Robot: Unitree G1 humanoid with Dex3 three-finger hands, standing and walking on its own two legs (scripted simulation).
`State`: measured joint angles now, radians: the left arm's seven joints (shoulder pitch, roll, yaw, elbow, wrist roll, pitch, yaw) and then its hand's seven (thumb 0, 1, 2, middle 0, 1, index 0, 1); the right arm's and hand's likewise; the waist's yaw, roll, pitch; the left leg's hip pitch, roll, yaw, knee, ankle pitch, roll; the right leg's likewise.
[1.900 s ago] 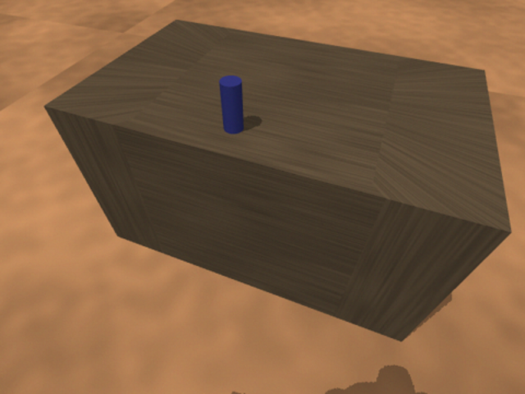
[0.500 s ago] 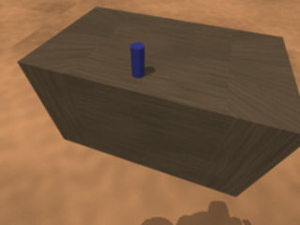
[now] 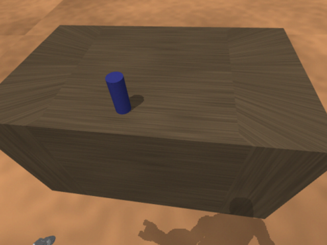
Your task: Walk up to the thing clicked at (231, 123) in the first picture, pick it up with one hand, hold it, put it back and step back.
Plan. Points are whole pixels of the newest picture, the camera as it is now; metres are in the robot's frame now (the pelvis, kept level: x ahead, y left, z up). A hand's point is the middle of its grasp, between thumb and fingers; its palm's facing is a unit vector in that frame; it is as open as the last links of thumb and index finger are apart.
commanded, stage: walk up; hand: left
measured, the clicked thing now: (119, 94) +0.58 +0.17 +0.01
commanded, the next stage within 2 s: none
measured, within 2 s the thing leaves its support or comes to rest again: neither
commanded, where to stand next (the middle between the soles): +0.13 +0.01 m, yaw -7 degrees
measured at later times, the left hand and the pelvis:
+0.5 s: hand (59, 238) +0.17 +0.32 -0.16, palm faces -0.18 -0.91 -0.38, open 7.4 cm; pelvis +0.06 +0.05 -0.02, yaw -8 degrees
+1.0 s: hand (75, 233) +0.18 +0.27 -0.14, palm faces -0.15 -0.93 -0.35, open 7.4 cm; pelvis +0.04 +0.03 +0.00, yaw -7 degrees
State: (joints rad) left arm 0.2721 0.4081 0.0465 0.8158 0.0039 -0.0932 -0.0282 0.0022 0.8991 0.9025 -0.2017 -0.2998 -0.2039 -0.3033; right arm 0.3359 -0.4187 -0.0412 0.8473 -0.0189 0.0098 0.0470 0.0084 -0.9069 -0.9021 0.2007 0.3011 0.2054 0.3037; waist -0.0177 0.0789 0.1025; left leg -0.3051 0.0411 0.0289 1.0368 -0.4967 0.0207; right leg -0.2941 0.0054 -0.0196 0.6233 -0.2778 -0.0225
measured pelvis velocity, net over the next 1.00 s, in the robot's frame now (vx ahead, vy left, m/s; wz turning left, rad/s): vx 0.04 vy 0.03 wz -0.13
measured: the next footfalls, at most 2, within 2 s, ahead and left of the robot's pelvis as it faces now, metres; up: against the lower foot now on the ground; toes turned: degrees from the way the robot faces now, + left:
left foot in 0.22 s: +0.14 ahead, +0.16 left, +0.00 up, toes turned -7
right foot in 0.54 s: +0.08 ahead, -0.09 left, +0.00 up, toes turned -8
